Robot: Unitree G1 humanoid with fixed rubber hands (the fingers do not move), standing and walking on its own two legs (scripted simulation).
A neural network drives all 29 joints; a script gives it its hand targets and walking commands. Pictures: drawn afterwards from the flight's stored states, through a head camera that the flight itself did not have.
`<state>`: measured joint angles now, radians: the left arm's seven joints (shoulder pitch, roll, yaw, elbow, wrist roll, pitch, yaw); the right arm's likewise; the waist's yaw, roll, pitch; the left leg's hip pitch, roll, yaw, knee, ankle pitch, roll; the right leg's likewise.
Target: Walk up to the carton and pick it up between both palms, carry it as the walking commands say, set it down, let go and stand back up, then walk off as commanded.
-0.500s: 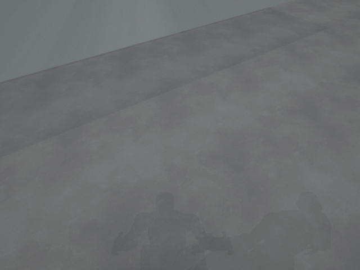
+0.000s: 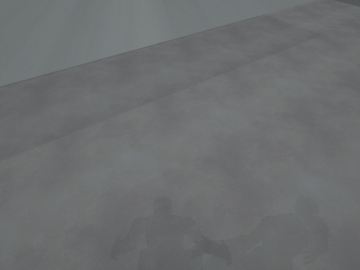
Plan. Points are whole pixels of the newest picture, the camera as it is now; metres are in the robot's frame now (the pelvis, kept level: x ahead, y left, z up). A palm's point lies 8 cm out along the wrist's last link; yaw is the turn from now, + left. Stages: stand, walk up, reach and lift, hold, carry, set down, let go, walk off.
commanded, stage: stand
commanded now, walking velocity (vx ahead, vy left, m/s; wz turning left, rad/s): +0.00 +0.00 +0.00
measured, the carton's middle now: out of the picture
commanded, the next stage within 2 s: walk up in 0.36 s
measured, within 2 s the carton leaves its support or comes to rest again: neither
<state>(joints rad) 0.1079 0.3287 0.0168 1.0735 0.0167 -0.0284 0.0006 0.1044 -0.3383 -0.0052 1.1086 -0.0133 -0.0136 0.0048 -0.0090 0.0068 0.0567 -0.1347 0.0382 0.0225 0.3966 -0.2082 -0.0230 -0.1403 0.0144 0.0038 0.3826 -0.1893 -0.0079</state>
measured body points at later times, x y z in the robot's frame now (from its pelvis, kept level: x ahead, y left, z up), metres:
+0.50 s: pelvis +0.00 +0.00 +0.00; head +0.01 -0.01 +0.45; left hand +0.10 +0.29 -0.12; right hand +0.09 -0.30 -0.13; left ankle +0.01 +0.13 -0.74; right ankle +0.01 -0.11 -0.74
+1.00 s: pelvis -0.01 +0.01 -0.01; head +0.06 +0.03 +0.43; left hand +0.10 +0.24 -0.18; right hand -0.02 -0.24 -0.16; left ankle -0.02 +0.12 -0.75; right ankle +0.01 -0.12 -0.74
